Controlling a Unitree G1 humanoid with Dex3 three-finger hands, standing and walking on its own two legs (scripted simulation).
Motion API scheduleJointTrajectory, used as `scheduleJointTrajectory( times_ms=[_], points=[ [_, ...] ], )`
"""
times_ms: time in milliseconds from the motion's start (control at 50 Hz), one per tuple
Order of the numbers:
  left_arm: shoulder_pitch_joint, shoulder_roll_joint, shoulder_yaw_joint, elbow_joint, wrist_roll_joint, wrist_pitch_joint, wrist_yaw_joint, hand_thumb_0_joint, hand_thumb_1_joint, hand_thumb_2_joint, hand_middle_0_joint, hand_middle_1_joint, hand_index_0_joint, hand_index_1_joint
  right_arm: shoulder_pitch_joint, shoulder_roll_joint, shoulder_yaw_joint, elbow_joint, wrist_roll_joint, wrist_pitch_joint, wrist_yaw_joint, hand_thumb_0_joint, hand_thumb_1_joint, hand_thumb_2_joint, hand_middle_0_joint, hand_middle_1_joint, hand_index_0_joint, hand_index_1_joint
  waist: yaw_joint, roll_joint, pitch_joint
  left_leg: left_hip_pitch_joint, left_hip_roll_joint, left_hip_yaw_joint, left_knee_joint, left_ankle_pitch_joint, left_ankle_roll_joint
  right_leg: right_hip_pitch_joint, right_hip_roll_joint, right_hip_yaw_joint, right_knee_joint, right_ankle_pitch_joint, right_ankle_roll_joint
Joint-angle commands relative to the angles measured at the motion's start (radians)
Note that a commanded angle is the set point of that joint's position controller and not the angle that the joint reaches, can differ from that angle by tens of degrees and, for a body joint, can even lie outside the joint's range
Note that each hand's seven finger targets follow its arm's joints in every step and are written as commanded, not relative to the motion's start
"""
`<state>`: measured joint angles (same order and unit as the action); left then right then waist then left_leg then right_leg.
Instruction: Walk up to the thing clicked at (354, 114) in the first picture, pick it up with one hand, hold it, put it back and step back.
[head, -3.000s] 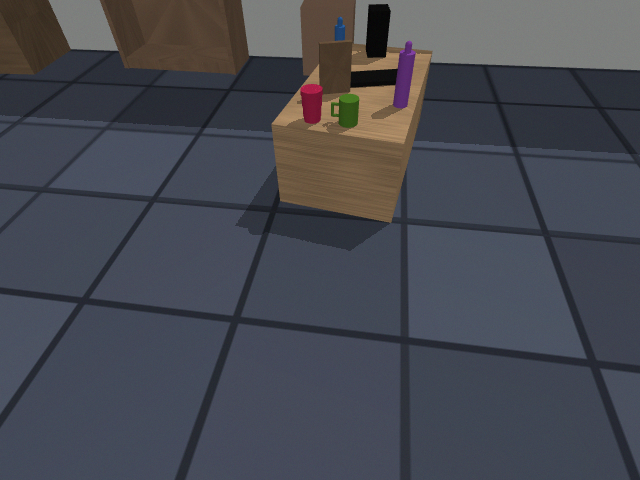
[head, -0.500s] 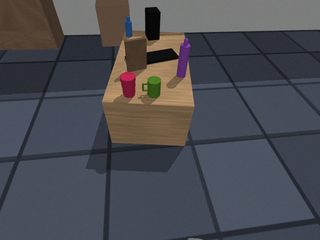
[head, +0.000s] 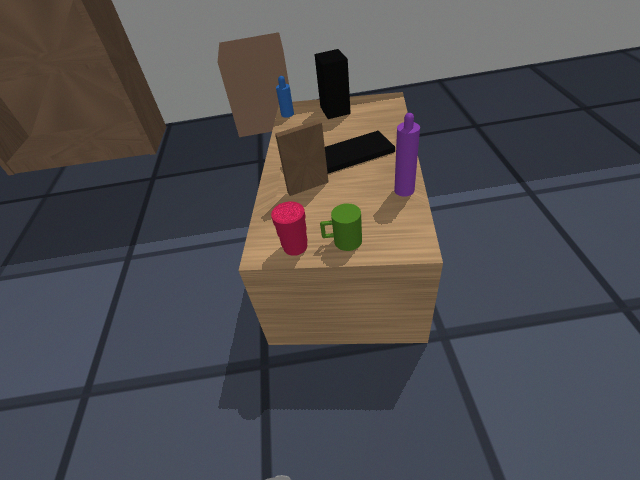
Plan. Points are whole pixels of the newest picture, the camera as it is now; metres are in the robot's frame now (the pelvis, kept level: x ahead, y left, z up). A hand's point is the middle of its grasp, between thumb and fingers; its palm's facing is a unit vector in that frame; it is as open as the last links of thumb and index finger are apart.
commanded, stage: walk up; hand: right
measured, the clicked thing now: (341, 228) +0.85 +0.01 -0.29
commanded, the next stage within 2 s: none
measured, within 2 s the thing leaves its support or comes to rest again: neither
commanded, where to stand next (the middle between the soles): +0.44 +0.23 m, yaw -3 degrees
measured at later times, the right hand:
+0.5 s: hand (458, 476) +0.19 -0.15 -0.14, palm faces +0.00 +0.94 -0.34, open 7.4 cm
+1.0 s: hand (397, 363) +0.36 -0.08 -0.15, palm faces -0.06 +0.93 -0.36, open 7.4 cm
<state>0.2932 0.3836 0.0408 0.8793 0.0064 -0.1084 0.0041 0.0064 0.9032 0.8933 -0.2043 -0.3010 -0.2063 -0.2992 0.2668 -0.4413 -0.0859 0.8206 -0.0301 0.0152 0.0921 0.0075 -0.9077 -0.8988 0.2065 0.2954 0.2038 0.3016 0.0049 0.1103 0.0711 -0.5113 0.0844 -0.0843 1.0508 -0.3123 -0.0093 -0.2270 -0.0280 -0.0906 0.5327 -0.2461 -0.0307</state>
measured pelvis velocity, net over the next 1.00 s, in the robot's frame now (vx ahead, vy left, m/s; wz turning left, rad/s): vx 0.28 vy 0.21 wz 0.00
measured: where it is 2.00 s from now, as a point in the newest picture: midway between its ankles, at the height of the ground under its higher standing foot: (268, 450)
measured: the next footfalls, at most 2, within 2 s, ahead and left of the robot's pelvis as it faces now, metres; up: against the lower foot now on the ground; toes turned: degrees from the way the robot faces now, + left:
left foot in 0.20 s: +0.19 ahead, +0.23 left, +0.00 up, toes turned +7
right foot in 0.60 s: +0.32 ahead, +0.02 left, +0.00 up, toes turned -7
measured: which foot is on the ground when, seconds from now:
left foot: up 0.00-0.18, down 0.20-0.62, up 0.64-1.00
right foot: down 0.00-0.22, up 0.24-0.58, down 0.60-1.00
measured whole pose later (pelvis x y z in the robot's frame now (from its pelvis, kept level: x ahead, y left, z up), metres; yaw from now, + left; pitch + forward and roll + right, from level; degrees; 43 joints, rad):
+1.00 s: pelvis +0.28 +0.21 -0.01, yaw +0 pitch -2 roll -2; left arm 0.36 0.46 0.06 0.87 0.03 -0.10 0.01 0.01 0.90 0.89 -0.21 -0.30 -0.21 -0.30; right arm 0.27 -0.47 -0.12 0.83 -0.04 0.04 0.11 0.01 -0.91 -0.90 0.20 0.30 0.20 0.30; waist 0.02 0.08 0.07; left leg -0.47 0.15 -0.02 0.78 -0.32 -0.01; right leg -0.26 -0.11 -0.08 0.64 -0.35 0.02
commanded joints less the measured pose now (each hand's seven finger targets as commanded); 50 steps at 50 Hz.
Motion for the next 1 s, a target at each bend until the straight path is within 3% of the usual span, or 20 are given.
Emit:
scheduleJointTrajectory(
  times_ms=[0, 60, 100, 160, 180, 200, 220, 240, 260, 320, 440, 500, 560, 580, 600, 640, 700, 760, 940, 980],
  points=[
    [-0.007, 0.336, 0.104, -0.072, 0.011, -0.033, 0.020, 0.000, 0.900, 0.900, -0.200, -0.300, -0.200, -0.300, 0.005, -0.153, -0.057, -0.063, -0.004, -0.011, 0.013, 0.000, -0.900, -0.900, 0.200, 0.300, 0.200, 0.300, 0.000, -0.264, 0.041, -0.028, 0.055, 0.043, -0.160, 0.071, -0.018, -0.078, -0.219, 0.175, -0.293, -0.135, -0.174],
    [0.038, 0.351, 0.109, -0.059, 0.012, -0.034, 0.016, 0.000, 0.900, 0.900, -0.200, -0.300, -0.200, -0.300, -0.074, -0.152, -0.061, -0.081, -0.011, -0.023, 0.022, 0.000, -0.900, -0.900, 0.200, 0.300, 0.200, 0.300, 0.033, -0.251, 0.011, 0.035, 0.068, 0.075, -0.305, 0.090, -0.008, -0.052, -0.218, 0.145, -0.227, -0.069, -0.162],
    [0.015, 0.371, 0.108, -0.064, 0.012, -0.030, 0.016, 0.000, 0.900, 0.900, -0.200, -0.300, -0.200, -0.300, -0.074, -0.164, -0.069, -0.078, -0.012, -0.030, 0.023, 0.000, -0.900, -0.900, 0.200, 0.300, 0.200, 0.300, 0.010, -0.251, -0.031, 0.129, 0.057, 0.105, -0.341, 0.089, 0.007, -0.068, -0.234, 0.146, -0.189, -0.065, -0.153],
    [-0.054, 0.361, 0.098, -0.074, 0.013, -0.011, 0.021, 0.000, 0.900, 0.900, -0.200, -0.300, -0.200, -0.300, 0.069, -0.195, -0.093, -0.023, -0.016, -0.031, 0.016, 0.000, -0.900, -0.900, 0.200, 0.300, 0.200, 0.300, -0.095, -0.177, -0.070, 0.377, 0.009, 0.155, -0.424, 0.041, 0.030, -0.220, -0.224, 0.123, -0.031, -0.148, -0.125],
    [-0.024, 0.305, 0.078, -0.071, 0.021, -0.004, 0.022, 0.000, 0.900, 0.900, -0.200, -0.300, -0.200, -0.300, 0.180, -0.228, -0.108, 0.019, -0.017, -0.037, 0.004, 0.000, -0.900, -0.900, 0.200, 0.300, 0.200, 0.300, -0.142, -0.023, -0.129, 0.517, -0.021, 0.120, -0.465, -0.044, 0.048, -0.269, -0.167, 0.079, 0.227, -0.083, -0.094],
    [0.051, 0.202, 0.048, -0.066, 0.011, 0.000, 0.018, 0.000, 0.900, 0.900, -0.200, -0.300, -0.200, -0.300, 0.240, -0.295, -0.123, 0.023, -0.028, -0.046, -0.014, 0.000, -0.900, -0.900, 0.200, 0.300, 0.200, 0.300, -0.162, 0.242, -0.130, 0.561, 0.112, -0.120, -0.647, -0.251, 0.090, -0.380, -0.048, 0.009, 0.547, -0.144, -0.036],
    [0.077, 0.181, 0.035, -0.068, -0.011, 0.007, 0.023, 0.000, 0.900, 0.900, -0.200, -0.300, -0.200, -0.300, 0.162, -0.343, -0.120, -0.023, -0.017, -0.058, -0.023, 0.000, -0.900, -0.900, 0.200, 0.300, 0.200, 0.300, -0.116, 0.308, -0.083, 0.553, 0.267, -0.454, -0.802, -0.296, 0.129, -0.567, 0.075, 0.046, 0.665, -0.296, -0.006],
    [0.051, 0.269, 0.053, -0.048, -0.006, 0.012, 0.039, 0.000, 0.900, 0.900, -0.200, -0.300, -0.200, -0.300, 0.131, -0.370, -0.124, -0.027, 0.013, -0.055, -0.024, 0.000, -0.900, -0.900, 0.200, 0.300, 0.200, 0.300, -0.104, 0.234, -0.072, 0.495, 0.331, -0.535, -0.813, -0.297, 0.217, -0.544, 0.002, 0.113, 0.720, -0.305, -0.033],
    [0.022, 0.298, 0.053, -0.041, -0.006, 0.009, 0.043, 0.000, 0.900, 0.900, -0.200, -0.300, -0.200, -0.300, 0.091, -0.334, -0.113, -0.041, 0.017, -0.050, -0.028, 0.000, -0.900, -0.900, 0.200, 0.300, 0.200, 0.300, -0.083, 0.158, -0.035, 0.422, 0.326, -0.466, -0.790, -0.240, 0.250, -0.539, -0.034, 0.136, 0.744, -0.262, -0.030],
    [0.084, 0.282, 0.059, 0.011, -0.027, 0.006, 0.020, 0.000, 0.900, 0.900, -0.200, -0.300, -0.200, -0.300, 0.022, -0.221, -0.067, -0.065, 0.014, -0.066, -0.042, 0.000, -0.900, -0.900, 0.200, 0.300, 0.200, 0.300, -0.023, 0.077, 0.011, 0.326, 0.170, -0.103, -0.708, 0.152, 0.178, -0.407, -0.069, 0.150, 0.597, -0.126, -0.022],
    [0.036, 0.237, 0.054, -0.015, -0.013, 0.011, 0.002, 0.000, 0.900, 0.900, -0.200, -0.300, -0.200, -0.300, 0.048, -0.229, -0.063, -0.095, 0.003, -0.067, -0.037, 0.000, -0.900, -0.900, 0.200, 0.300, 0.200, 0.300, -0.039, 0.060, 0.002, 0.311, 0.202, -0.053, -0.734, 0.164, 0.279, -0.298, -0.073, 0.034, 0.300, -0.082, 0.015],
    [0.023, 0.233, 0.063, -0.023, -0.009, 0.002, 0.004, 0.000, 0.900, 0.900, -0.200, -0.300, -0.200, -0.300, 0.028, -0.219, -0.057, -0.113, -0.004, -0.056, -0.031, 0.000, -0.900, -0.900, 0.200, 0.300, 0.200, 0.300, -0.031, 0.029, -0.009, 0.237, 0.173, -0.008, -0.685, 0.174, 0.261, -0.160, -0.034, 0.008, 0.186, -0.029, 0.008],
    [0.184, 0.257, 0.087, 0.023, -0.006, -0.012, 0.024, 0.000, 0.900, 0.900, -0.200, -0.300, -0.200, -0.300, -0.015, -0.168, -0.037, -0.149, 0.007, -0.044, -0.023, 0.000, -0.900, -0.900, 0.200, 0.300, 0.200, 0.300, 0.072, -0.112, -0.108, 0.122, 0.078, 0.106, -0.397, 0.234, 0.176, 0.187, 0.012, 0.000, -0.001, 0.124, -0.010],
    [0.271, 0.316, 0.112, 0.030, 0.002, -0.018, 0.037, 0.000, 0.900, 0.900, -0.200, -0.300, -0.200, -0.300, 0.021, -0.122, -0.021, -0.154, 0.014, -0.046, -0.023, 0.000, -0.900, -0.900, 0.200, 0.300, 0.200, 0.300, 0.122, -0.265, -0.157, 0.036, -0.002, 0.160, -0.150, 0.143, 0.119, 0.301, -0.099, 0.189, -0.119, 0.004, -0.041],
    [0.255, 0.393, 0.124, -0.003, 0.007, -0.021, 0.046, 0.000, 0.900, 0.900, -0.200, -0.300, -0.200, -0.300, 0.084, -0.084, -0.009, -0.155, 0.014, -0.038, -0.023, 0.000, -0.900, -0.900, 0.200, 0.300, 0.200, 0.300, 0.083, -0.396, -0.168, -0.153, -0.108, 0.133, 0.025, -0.228, 0.056, 0.379, -0.373, 0.645, -0.225, -0.066, -0.123],
    [0.128, 0.393, 0.114, -0.047, -0.009, -0.008, 0.054, 0.000, 0.900, 0.900, -0.200, -0.300, -0.200, -0.300, 0.077, -0.215, -0.047, -0.125, -0.005, -0.005, -0.037, 0.000, -0.900, -0.900, 0.200, 0.300, 0.200, 0.300, 0.046, -0.208, -0.090, -0.182, -0.021, 0.009, 0.135, -0.238, 0.039, 0.217, -0.455, 0.730, -0.253, -0.264, -0.265],
    [0.067, 0.322, 0.092, -0.068, -0.006, -0.014, 0.051, 0.000, 0.900, 0.900, -0.200, -0.300, -0.200, -0.300, 0.059, -0.211, -0.055, -0.083, 0.004, -0.003, -0.031, 0.000, -0.900, -0.900, 0.200, 0.300, 0.200, 0.300, 0.015, -0.163, 0.010, -0.137, 0.006, -0.046, 0.108, -0.100, 0.021, 0.057, -0.304, 0.435, -0.270, -0.189, -0.178],
    [0.053, 0.325, 0.091, -0.065, -0.001, -0.020, 0.044, 0.000, 0.900, 0.900, -0.200, -0.300, -0.200, -0.300, 0.094, -0.182, -0.057, -0.059, -0.002, 0.007, -0.018, 0.000, -0.900, -0.900, 0.200, 0.300, 0.200, 0.300, -0.008, -0.220, 0.020, -0.074, 0.009, -0.022, 0.056, -0.018, 0.000, -0.038, -0.259, 0.283, -0.242, -0.089, -0.172],
    [0.035, 0.385, 0.113, -0.084, 0.023, -0.016, 0.032, 0.000, 0.900, 0.900, -0.200, -0.300, -0.200, -0.300, -0.025, -0.180, -0.072, -0.079, -0.007, -0.008, 0.012, 0.000, -0.900, -0.900, 0.200, 0.300, 0.200, 0.300, 0.013, -0.292, -0.018, 0.097, 0.036, 0.113, -0.286, -0.010, 0.008, -0.111, -0.237, 0.176, -0.161, -0.241, -0.158],
    [-0.048, 0.373, 0.103, -0.095, 0.020, 0.001, 0.029, 0.000, 0.900, 0.900, -0.200, -0.300, -0.200, -0.300, 0.092, -0.178, -0.079, -0.031, -0.004, -0.020, -0.004, 0.000, -0.900, -0.900, 0.200, 0.300, 0.200, 0.300, -0.076, -0.265, -0.063, 0.312, 0.006, 0.157, -0.401, 0.033, 0.029, -0.224, -0.231, 0.144, -0.017, -0.160, -0.127]
  ],
)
